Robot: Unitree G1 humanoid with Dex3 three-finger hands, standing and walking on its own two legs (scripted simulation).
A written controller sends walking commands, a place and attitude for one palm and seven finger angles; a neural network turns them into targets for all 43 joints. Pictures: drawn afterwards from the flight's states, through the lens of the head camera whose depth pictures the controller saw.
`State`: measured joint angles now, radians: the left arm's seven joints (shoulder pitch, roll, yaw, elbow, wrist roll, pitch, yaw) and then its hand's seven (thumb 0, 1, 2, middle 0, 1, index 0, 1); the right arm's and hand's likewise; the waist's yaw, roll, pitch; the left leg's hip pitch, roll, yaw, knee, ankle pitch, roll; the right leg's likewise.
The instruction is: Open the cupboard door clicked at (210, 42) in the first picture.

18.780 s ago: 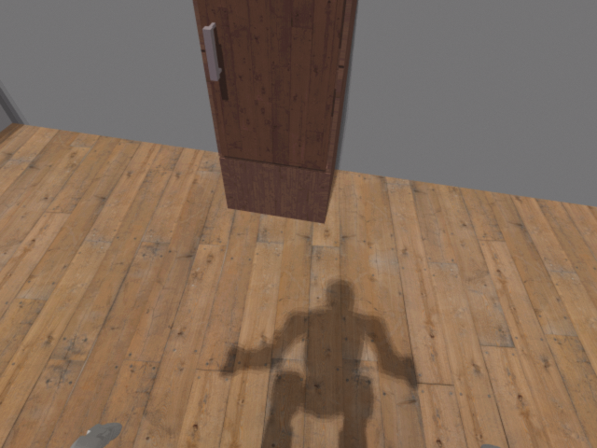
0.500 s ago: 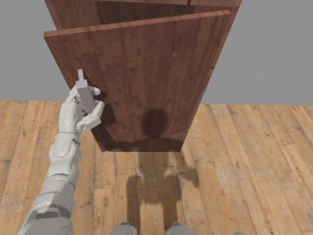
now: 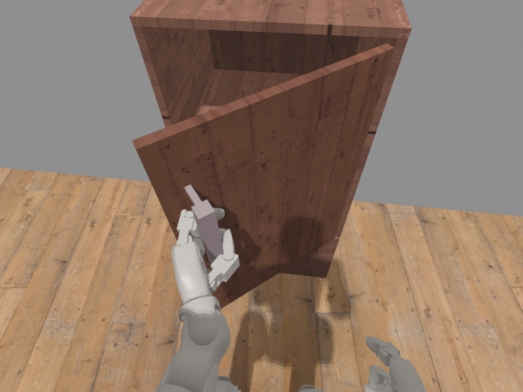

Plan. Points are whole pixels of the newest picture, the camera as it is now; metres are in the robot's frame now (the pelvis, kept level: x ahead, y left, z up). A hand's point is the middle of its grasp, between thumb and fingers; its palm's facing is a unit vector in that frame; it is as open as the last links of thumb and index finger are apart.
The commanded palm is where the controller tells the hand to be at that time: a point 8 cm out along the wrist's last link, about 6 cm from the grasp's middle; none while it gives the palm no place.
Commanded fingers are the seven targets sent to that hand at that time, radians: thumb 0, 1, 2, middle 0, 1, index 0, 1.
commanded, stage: open thumb and fingers to let go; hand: left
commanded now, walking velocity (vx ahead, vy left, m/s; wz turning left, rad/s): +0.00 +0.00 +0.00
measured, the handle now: (205, 228) +0.35 +0.11 +0.05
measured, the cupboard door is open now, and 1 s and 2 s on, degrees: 40 43 45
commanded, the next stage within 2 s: slide the hand sideways off the handle in 0.90 s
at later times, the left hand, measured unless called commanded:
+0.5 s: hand (237, 257) +0.31 +0.05 +0.05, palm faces +0.32 -0.95 +0.00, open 10.6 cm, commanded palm +0.26 +0.10 +0.05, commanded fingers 0.00 -0.50 0.30 -0.30 -1.20 -0.30 -1.20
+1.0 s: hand (235, 264) +0.30 +0.05 +0.05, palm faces +0.24 -0.97 -0.01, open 14.6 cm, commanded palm +0.26 +0.10 +0.05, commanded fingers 0.00 -0.50 0.30 -0.15 -0.30 -0.15 -0.30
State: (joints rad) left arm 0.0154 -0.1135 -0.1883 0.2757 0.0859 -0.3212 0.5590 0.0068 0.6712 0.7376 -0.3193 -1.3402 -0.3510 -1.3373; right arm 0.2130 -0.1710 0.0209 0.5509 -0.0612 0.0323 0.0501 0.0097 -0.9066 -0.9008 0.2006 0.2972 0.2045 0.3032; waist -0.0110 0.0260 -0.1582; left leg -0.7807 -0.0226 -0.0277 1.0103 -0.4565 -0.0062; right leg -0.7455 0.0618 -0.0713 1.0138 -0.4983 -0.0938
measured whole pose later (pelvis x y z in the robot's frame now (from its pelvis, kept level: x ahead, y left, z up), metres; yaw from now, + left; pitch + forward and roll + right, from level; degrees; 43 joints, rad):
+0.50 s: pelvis +0.00 -0.02 +0.00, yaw +1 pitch +13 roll +2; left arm 0.04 -0.10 -0.18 0.26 0.05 -0.35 0.51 0.01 0.01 0.51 -0.33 -1.26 -0.34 -1.26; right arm 0.21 -0.20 0.00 0.58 -0.06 0.01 0.02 0.01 -0.91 -0.90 0.20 0.30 0.20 0.30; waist -0.01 0.03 -0.16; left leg -0.77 -0.03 -0.04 0.97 -0.44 -0.03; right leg -0.74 0.05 -0.08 1.01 -0.50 -0.12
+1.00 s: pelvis +0.00 +0.01 +0.00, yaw +0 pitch +13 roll +0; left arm 0.07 -0.09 -0.27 0.22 0.09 -0.31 0.52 -0.01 -0.49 0.30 -0.39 -0.65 -0.39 -0.68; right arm 0.20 -0.18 0.01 0.55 -0.06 0.00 0.03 0.01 -0.91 -0.90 0.20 0.30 0.20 0.30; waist -0.01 0.03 -0.16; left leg -0.78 -0.03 -0.03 1.02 -0.46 0.00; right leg -0.74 0.05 -0.07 1.02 -0.51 -0.09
